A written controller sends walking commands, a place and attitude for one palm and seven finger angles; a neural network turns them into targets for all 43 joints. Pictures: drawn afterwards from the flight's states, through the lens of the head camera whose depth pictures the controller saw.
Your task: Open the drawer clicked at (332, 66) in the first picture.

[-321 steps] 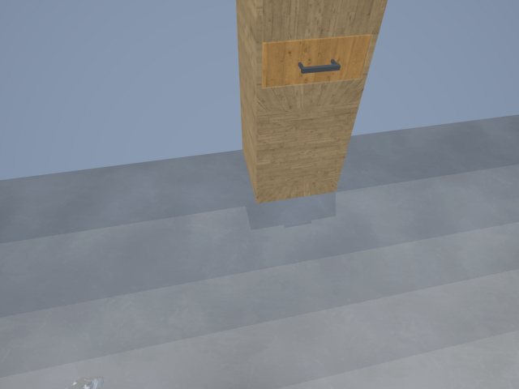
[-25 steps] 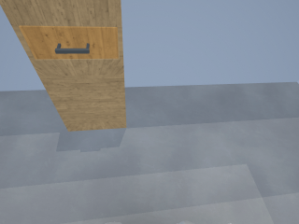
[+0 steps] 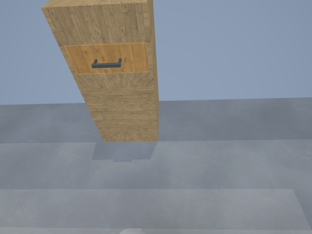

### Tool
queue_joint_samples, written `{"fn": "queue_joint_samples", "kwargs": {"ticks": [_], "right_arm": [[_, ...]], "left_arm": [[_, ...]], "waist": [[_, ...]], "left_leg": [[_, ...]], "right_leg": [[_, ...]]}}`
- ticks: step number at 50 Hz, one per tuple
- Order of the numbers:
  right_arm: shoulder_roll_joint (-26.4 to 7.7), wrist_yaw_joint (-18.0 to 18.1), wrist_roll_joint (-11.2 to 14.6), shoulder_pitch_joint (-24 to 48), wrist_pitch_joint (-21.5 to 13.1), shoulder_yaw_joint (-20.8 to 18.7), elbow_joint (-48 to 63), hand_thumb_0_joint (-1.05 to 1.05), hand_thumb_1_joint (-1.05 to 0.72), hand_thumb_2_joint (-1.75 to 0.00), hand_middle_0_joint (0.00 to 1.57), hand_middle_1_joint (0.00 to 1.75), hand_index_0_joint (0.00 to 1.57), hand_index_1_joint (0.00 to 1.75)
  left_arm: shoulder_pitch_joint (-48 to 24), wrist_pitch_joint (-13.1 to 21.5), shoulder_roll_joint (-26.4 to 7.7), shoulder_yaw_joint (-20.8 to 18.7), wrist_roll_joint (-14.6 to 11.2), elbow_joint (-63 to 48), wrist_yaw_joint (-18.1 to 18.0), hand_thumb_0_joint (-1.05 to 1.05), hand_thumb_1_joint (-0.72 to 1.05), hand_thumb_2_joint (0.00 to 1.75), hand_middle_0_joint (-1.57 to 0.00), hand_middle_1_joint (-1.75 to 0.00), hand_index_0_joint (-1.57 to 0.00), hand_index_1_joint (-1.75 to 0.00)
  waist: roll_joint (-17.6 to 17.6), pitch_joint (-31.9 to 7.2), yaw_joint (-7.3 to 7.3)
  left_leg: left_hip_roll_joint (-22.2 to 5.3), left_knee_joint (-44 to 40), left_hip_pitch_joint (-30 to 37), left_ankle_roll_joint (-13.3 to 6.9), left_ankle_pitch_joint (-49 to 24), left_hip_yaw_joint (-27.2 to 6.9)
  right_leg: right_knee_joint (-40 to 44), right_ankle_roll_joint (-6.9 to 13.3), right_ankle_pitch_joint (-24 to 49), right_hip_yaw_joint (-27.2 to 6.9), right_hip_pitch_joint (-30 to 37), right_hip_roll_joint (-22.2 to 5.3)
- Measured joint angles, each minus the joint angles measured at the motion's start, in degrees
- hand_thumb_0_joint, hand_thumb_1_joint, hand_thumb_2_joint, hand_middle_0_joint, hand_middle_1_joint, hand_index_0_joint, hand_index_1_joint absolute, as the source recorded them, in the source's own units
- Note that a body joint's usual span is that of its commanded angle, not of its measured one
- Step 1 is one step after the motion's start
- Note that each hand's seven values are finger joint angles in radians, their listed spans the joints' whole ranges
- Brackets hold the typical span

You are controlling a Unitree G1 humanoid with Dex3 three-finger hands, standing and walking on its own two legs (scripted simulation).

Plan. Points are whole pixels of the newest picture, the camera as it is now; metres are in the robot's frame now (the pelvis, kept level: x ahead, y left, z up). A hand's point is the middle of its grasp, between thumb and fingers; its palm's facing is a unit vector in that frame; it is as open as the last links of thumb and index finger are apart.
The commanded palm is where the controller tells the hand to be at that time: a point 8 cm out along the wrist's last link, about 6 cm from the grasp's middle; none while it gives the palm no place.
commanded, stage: take the last steps up to it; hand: left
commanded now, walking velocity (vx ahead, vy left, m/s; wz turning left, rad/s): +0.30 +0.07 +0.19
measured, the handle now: (107, 63) +0.86 +0.29 -0.03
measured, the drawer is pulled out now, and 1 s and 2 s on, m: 0.00 0.00 0.00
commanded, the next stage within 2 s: come to a stop and stand still in 1.18 s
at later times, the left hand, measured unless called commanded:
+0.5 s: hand out of the picture -0.01 +0.25 -0.17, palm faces +0.15 -0.97 -0.18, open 7.4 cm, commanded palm none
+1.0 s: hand (98, 192) +0.27 +0.22 -0.16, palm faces +0.14 -0.96 -0.23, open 7.1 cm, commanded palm none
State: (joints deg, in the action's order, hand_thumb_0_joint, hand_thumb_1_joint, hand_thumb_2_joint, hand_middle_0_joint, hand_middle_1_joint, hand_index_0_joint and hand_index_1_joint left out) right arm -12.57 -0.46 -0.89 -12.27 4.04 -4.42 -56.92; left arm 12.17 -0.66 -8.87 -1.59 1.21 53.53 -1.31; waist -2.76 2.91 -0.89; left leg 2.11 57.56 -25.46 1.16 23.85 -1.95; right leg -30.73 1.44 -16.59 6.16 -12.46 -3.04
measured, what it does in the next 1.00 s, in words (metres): walks ahead: left foot, then right foot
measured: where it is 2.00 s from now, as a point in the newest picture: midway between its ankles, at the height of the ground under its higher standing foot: (156, 223)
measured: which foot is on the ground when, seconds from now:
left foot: up 0.00-0.30, down 0.32-0.80, up 0.82-1.00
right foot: down 0.00-0.32, up 0.34-0.78, down 0.80-1.00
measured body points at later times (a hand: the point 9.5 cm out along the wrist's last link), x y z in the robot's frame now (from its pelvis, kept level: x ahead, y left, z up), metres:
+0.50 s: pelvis +0.05 +0.07 +0.01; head +0.04 +0.09 +0.46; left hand -0.02 +0.30 -0.16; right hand +0.08 -0.16 -0.14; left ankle +0.01 +0.16 -0.74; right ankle +0.07 -0.06 -0.66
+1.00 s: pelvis +0.21 +0.03 +0.00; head +0.22 +0.02 +0.45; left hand +0.27 +0.27 -0.14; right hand +0.21 -0.20 -0.16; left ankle +0.19 +0.17 -0.66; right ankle +0.25 -0.05 -0.74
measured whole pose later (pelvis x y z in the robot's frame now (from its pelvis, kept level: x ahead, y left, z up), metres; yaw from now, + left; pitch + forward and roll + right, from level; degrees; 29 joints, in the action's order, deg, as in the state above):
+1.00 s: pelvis +0.21 +0.03 +0.00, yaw +5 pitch -1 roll +0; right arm -9.2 0.2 -1.5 -18.9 -0.8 -3.6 -63.2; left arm 11.5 3.8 -8.9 -3.8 1.0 58.8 -1.2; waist -1.8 2.2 -1.8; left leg -6.3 64.3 -27.4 -0.2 16.6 2.8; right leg -26.8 3.2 -11.9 10.3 -13.6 -1.5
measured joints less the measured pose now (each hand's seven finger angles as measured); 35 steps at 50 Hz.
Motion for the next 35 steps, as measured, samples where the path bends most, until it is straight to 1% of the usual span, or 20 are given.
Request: {"fn": "queue_joint_samples", "kwargs": {"ticks": [2,5,8,12,15,16,17,19,21,22,24,26,29,32,35], "right_arm": [[-0.24,-0.21,-0.21,-0.54,-0.14,-0.16,-0.46,0.01,-0.9,-0.9,0.2,0.3,0.2,0.3],[-0.33,-0.56,-0.52,-1.54,-0.31,-0.18,-1.36,0.01,-0.91,-0.9,0.2,0.3,0.2,0.3],[-0.23,-0.93,-0.63,-1.98,-0.51,-0.06,-2.16,0.01,-0.91,-0.9,0.2,0.3,0.2,0.3],[0.18,-1.17,-0.46,-1.24,-1.3,0.38,-2.23,0.01,-0.91,-0.9,0.2,0.3,0.2,0.3],[0.7,-1.04,-0.3,-0.68,-2.83,0.99,-1.51,0.01,-0.91,-0.9,0.2,0.3,0.2,0.3],[0.64,-0.88,-0.25,-0.76,-3.65,1.21,-1.07,0.01,-0.91,-0.9,0.2,0.3,0.2,0.3],[1.08,-0.55,-0.35,-0.49,-4.41,1.26,-1.03,0.01,-0.91,-0.9,0.2,0.3,0.2,0.3],[2.31,-0.01,-0.53,-0.65,-5.48,1.73,-0.91,0.01,-0.91,-0.9,0.2,0.3,0.2,0.3],[3.27,0.61,-0.46,-2.06,-6.18,2.16,-1.02,0.01,-0.91,-0.9,0.2,0.3,0.2,0.3],[3.47,1.15,-0.39,-2.92,-6.4,2.07,-1.34,0.01,-0.92,-0.9,0.2,0.3,0.2,0.3],[3.68,1.48,-0.24,-4.73,-6.7,2.28,-2.52,0.01,-0.93,-0.9,0.2,0.3,0.2,0.3],[4.05,1.62,-0.05,-6.63,-6.93,2.54,-4.0,0.01,-0.93,-0.9,0.2,0.3,0.2,0.3],[4.85,1.74,0.11,-9.32,-7.13,2.74,-6.1,0.01,-0.92,-0.9,0.2,0.3,0.2,0.3],[5.64,1.8,-0.01,-11.52,-7.21,2.71,-7.75,0.01,-0.91,-0.9,0.2,0.3,0.2,0.3],[6.06,1.75,-0.35,-13.02,-7.17,2.55,-8.92,0.01,-0.91,-0.9,0.2,0.3,0.2,0.3]], "left_arm": [[0.87,0.18,0.37,-0.05,0.1,0.73,0.01,0.01,0.91,0.9,-0.2,-0.3,-0.21,-0.3],[2.5,1.0,0.38,-0.38,0.31,1.95,0.03,0.01,0.91,0.9,-0.2,-0.3,-0.21,-0.3],[4.61,1.95,-0.18,-0.6,0.59,3.24,0.38,0.01,0.91,0.9,-0.21,-0.3,-0.21,-0.3],[7.84,2.3,-1.29,-0.89,0.92,5.67,0.73,0.01,0.91,0.9,-0.2,-0.3,-0.21,-0.3],[10.42,1.62,-2.24,-1.29,0.67,8.01,0.88,0.01,0.91,0.9,-0.2,-0.3,-0.21,-0.3],[11.44,1.24,-2.34,-1.36,0.51,8.7,0.94,0.01,0.91,0.9,-0.2,-0.3,-0.21,-0.3],[11.96,0.64,-2.64,-1.48,0.36,9.53,0.99,0.01,0.91,0.9,-0.2,-0.3,-0.2,-0.3],[12.36,-0.82,-3.0,-1.57,0.46,10.96,1.04,0.01,0.91,0.9,-0.2,-0.3,-0.2,-0.3],[11.89,-1.48,-2.96,-1.59,0.59,11.68,1.41,0.01,0.91,0.9,-0.2,-0.3,-0.2,-0.3],[11.31,-1.39,-2.9,-1.63,0.63,11.66,1.67,0.01,0.91,0.9,-0.2,-0.3,-0.2,-0.3],[9.78,-0.89,-2.73,-1.63,0.64,10.92,2.04,0.01,0.91,0.9,-0.2,-0.3,-0.2,-0.3],[7.97,-0.38,-2.51,-1.65,0.58,9.84,2.23,0.01,0.91,0.9,-0.2,-0.3,-0.2,-0.3],[4.96,-0.09,-2.02,-1.71,0.46,8.27,2.27,0.01,0.91,0.9,-0.2,-0.3,-0.2,-0.3],[1.74,-0.12,-1.46,-1.74,0.26,7.11,2.33,0.01,0.91,0.9,-0.2,-0.3,-0.2,-0.3],[-1.36,0.02,-0.94,-1.77,0.13,6.06,2.42,0.01,0.91,0.9,-0.2,-0.3,-0.2,-0.3]], "waist": [[0.14,-0.29,-0.01],[0.9,-0.97,0.57],[1.87,-1.54,1.65],[3.23,-1.85,3.38],[3.95,-2.21,4.03],[3.52,-2.6,3.96],[3.98,-2.5,3.74],[4.86,-2.24,3.52],[4.55,-2.44,2.71],[4.38,-2.4,2.29],[4.19,-2.18,1.94],[4.21,-2.0,1.79],[4.37,-1.67,1.5],[4.29,-1.15,0.61],[3.82,-0.39,-0.76]], "left_leg": [[-1.32,3.7,-0.52,0.68,-1.85,0.71],[-3.42,1.83,1.05,1.33,-2.68,2.05],[-4.92,-4.37,3.43,1.28,-2.06,3.46],[-5.52,-13.89,6.67,0.4,-0.76,5.32],[-5.35,-24.3,11.11,-0.21,-3.82,7.56],[-5.49,-28.01,12.86,-0.62,-4.27,7.72],[-5.14,-28.01,12.78,-1.16,-6.95,7.91],[-4.63,-26.52,13.37,-2.11,-6.89,8.91],[-4.47,-28.37,15.27,-2.69,-6.65,9.12],[-4.23,-30.01,16.47,-2.84,-7.06,9.04],[-3.64,-33.49,18.89,-2.94,-8.29,8.97],[-2.95,-36.44,21.05,-3.21,-9.07,9.0],[-2.08,-39.47,23.84,-3.26,-9.31,9.21],[-1.72,-40.81,26.07,-2.86,-8.44,9.42],[-2.05,-40.39,27.66,-2.01,-6.43,9.75]], "right_leg": [[1.45,-0.07,0.7,0.85,0.93,-0.33],[3.3,-0.29,1.39,1.97,2.13,-1.05],[4.84,-0.76,1.88,2.99,3.1,-1.93],[5.62,-1.88,1.92,3.79,3.79,-3.17],[3.76,-3.2,0.5,4.15,3.6,-3.96],[1.79,-3.53,-0.85,4.27,2.87,-3.86],[-1.64,-3.4,-4.14,3.56,1.6,-4.23],[-11.96,-2.59,-9.88,0.78,-2.5,-3.79],[-21.98,-1.98,-9.46,-0.26,-7.31,-2.96],[-25.27,-1.92,-7.85,-0.44,-9.4,-2.87],[-28.64,-2.19,-3.91,-0.69,-12.97,-3.08],[-29.24,-2.58,-0.74,-1.02,-15.71,-3.45],[-27.06,-3.21,2.45,-1.43,-18.34,-3.96],[-21.48,-3.42,3.75,-1.23,-18.83,-4.23],[-14.58,-2.91,3.73,-0.6,-17.48,-3.87]]}}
